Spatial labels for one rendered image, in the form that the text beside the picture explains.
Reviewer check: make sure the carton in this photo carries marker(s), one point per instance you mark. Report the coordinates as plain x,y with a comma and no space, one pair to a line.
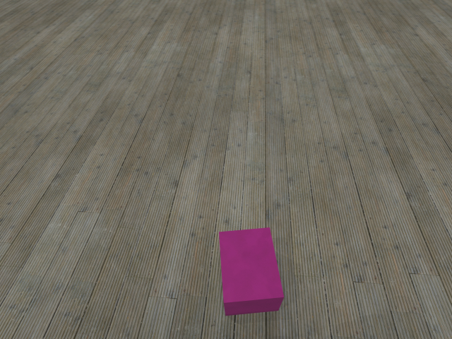
250,276

